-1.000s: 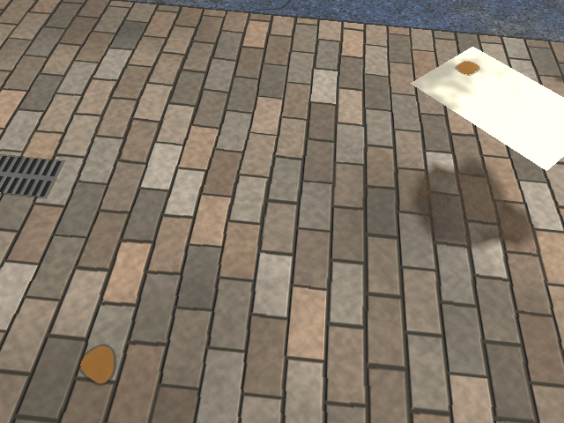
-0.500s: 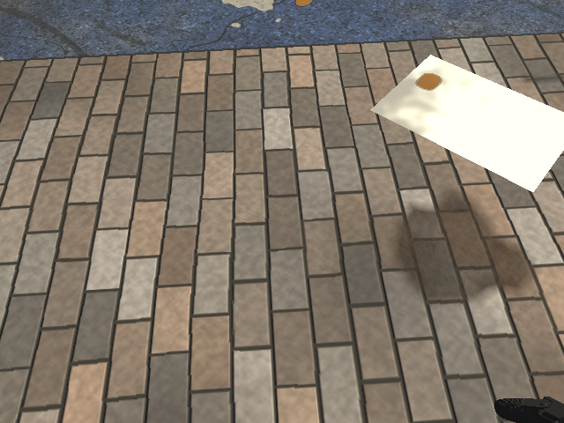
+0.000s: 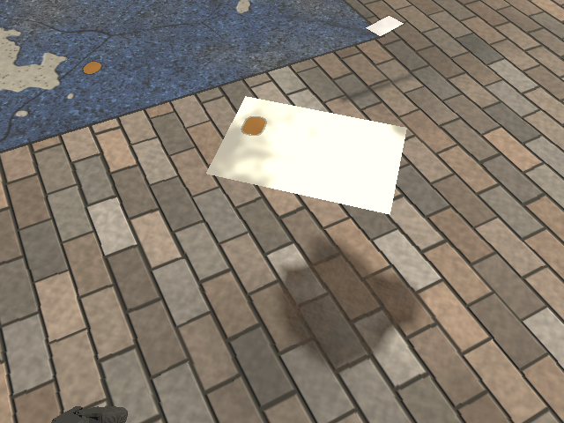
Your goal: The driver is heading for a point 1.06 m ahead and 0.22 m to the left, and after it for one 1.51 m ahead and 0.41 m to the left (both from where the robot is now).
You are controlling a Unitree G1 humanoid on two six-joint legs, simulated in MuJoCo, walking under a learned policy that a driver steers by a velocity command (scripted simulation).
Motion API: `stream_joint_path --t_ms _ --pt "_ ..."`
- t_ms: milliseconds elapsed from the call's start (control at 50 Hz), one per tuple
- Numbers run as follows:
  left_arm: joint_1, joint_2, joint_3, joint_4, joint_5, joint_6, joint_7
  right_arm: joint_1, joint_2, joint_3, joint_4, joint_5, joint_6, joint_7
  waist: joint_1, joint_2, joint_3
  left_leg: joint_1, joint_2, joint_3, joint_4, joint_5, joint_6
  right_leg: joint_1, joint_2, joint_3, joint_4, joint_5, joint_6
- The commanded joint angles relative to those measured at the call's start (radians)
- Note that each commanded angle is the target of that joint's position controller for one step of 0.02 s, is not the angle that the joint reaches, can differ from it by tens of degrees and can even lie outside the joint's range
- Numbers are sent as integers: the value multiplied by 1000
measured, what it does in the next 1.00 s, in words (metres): walks ahead, turning left: right foot, then left foot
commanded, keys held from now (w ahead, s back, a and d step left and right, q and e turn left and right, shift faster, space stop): w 0.06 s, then w+q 0.90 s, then w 0.04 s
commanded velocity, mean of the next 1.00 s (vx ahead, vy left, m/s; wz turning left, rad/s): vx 0.50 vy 0.00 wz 0.37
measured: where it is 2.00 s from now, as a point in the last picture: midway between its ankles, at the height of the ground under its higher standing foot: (163, 232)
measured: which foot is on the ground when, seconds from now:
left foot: down 0.00-0.14, up 0.16-0.64, down 0.66-1.00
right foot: up 0.00-0.10, down 0.12-0.68, up 0.70-1.00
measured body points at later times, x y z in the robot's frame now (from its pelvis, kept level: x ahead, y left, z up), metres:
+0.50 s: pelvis +0.27 -0.04 +0.00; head +0.28 -0.03 +0.45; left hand +0.26 +0.25 -0.12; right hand +0.47 -0.27 -0.10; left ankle +0.41 +0.15 -0.69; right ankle +0.20 -0.14 -0.74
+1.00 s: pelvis +0.52 +0.08 +0.00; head +0.55 +0.11 +0.45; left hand +0.60 +0.40 -0.09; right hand +0.71 -0.15 -0.10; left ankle +0.46 +0.13 -0.74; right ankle +0.77 -0.02 -0.68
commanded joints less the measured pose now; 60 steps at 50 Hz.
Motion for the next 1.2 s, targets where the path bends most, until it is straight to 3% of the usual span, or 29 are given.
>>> stream_joint_path --t_ms 20,80,120,140,160,180,200,240,280,380,460,560,620,640,660,680,700,720,740,760,780,800,860,980,1080,1140,1160,1180,1200 --pt "-124 39 1 -99 -6 -26 -15 -7 -188 -44 -31 14 -3 -3 14 117 48 0 270 -149 -92 315 166 19 15 -44 -107 21 -21" --pt "-109 77 17 -106 -2 -32 -19 -1 -207 -48 -4 25 15 -6 58 138 25 56 289 -147 -3 532 142 126 50 -69 -184 -62 -71" --pt "134 151 60 -35 8 -33 -4 -16 -196 -38 1 26 22 -10 196 120 -128 -45 215 -89 283 721 95 513 85 -92 -244 0 -121" --pt "321 232 84 -3 21 -25 14 -23 -136 -11 -31 -3 15 -10 265 6 -282 -281 158 -62 599 391 53 835 -123 129 -200 43 -183" --pt "328 286 85 -2 31 -21 18 88 -25 21 -51 -2 -1 -5 188 -224 -404 -611 -12 -122 913 -316 0 1052 -350 575 -316 -152 -318" --pt "320 193 65 -2 23 -25 18 19 -139 -8 -35 24 -12 -3 236 -113 -347 -699 24 -247 1020 -321 3 971 -334 591 -379 -255 -297" --pt "265 157 50 8 14 -29 18 -53 -168 -22 -65 42 -15 -1 214 -100 -200 -752 66 -227 1019 -230 10 855 -300 429 -402 -221 -259" --pt "157 96 35 16 17 -41 10 -96 -142 -24 -66 18 -6 -8 149 -54 -82 -693 129 -207 938 -81 -2 644 -217 245 -471 -106 -222" --pt "111 71 34 29 27 -61 8 -47 -101 -23 -45 21 23 -8 100 -66 -58 -595 150 -215 918 -7 -15 531 -187 137 -540 -22 -213" --pt "116 99 50 89 34 -83 23 -122 -62 -19 -78 13 47 -8 91 -15 17 -671 146 -238 762 166 -42 503 -175 -52 -597 131 -205" --pt "143 137 60 116 25 -72 37 -252 -37 -5 -122 9 38 19 138 7 54 -644 131 -162 527 326 -25 534 -166 -163 -612 140 -180" --pt "214 176 76 162 1 -37 43 -377 -43 -2 -201 10 40 50 173 14 86 -694 112 -99 391 238 29 711 -220 -217 -542 234 -155" --pt "193 218 86 159 -8 -13 52 -311 -88 -27 -216 10 49 58 109 -35 0 -533 22 -14 385 90 86 759 -218 -258 -343 677 -120" --pt "180 226 87 155 -12 -4 55 -203 -124 -49 -194 12 53 54 44 -37 -64 -391 -23 8 369 67 113 734 -200 -275 -182 773 -104" --pt "171 212 79 149 -14 -3 58 -39 -180 -83 -153 14 58 39 -44 -9 -148 -135 -59 -10 306 121 153 614 -159 -295 48 698 -67" --pt "214 130 53 119 17 -13 58 59 -280 -113 -132 17 69 16 -43 172 -230 178 125 -333 275 102 241 287 -75 -297 390 184 -11" --pt "246 50 20 74 24 -48 46 -2 -324 -109 -172 15 53 21 46 311 -358 388 332 -912 99 -73 425 -38 134 -95 682 -524 32" --pt "137 147 40 59 -9 -80 31 1 -229 -81 -182 9 37 30 -21 168 -349 379 335 -896 25 -109 380 -142 77 61 712 -485 8" --pt "80 153 39 36 -31 -97 25 -26 -189 -69 -176 4 26 31 -6 134 -218 259 303 -746 24 -56 338 -171 38 47 658 -403 -17" --pt "77 137 36 43 -14 -104 32 -89 -167 -62 -178 6 20 30 47 45 -130 107 253 -630 25 54 301 -131 -7 42 556 -330 -21" --pt "85 149 44 55 12 -98 39 -143 -129 -51 -190 1 17 26 81 51 -96 4 217 -547 16 158 280 -67 -37 43 472 -283 -16" --pt "104 151 48 59 19 -86 37 -169 -122 -46 -207 -9 16 21 106 79 -84 -69 197 -516 -5 224 279 -8 -48 47 443 -251 -7" --pt "103 118 42 57 33 -58 39 -159 -146 -53 -201 -4 11 5 120 74 -67 -173 164 -435 -34 358 288 28 -36 18 326 -185 42" --pt "-107 71 17 6 21 -63 26 -84 -170 -59 -164 7 25 -22 41 123 -23 -230 93 -363 -21 207 208 96 40 -1 -100 150 75" --pt "-155 108 25 -10 13 -87 0 -17 -150 -52 -118 7 31 -23 20 143 -10 -96 170 -452 66 186 193 114 44 18 -212 120 23" --pt "-34 142 45 19 15 -97 4 -41 -147 -51 -113 4 39 -21 93 172 -39 -49 163 -463 185 394 161 263 71 -26 -275 18 -41" --pt "83 176 60 42 25 -101 9 -47 -113 -38 -121 -2 39 -18 149 144 -138 -89 107 -418 351 450 132 457 22 12 -261 41 -87" --pt "237 244 75 61 34 -100 11 3 -71 -19 -138 -21 36 -21 179 -6 -299 -265 16 -331 648 231 84 750 -148 235 -224 53 -181" --pt "314 279 89 115 22 -88 -3 114 -35 -7 -139 8 23 -21 139 -305 -348 -602 -108 -253 935 -298 13 967 -298 682 -375 -215 -326"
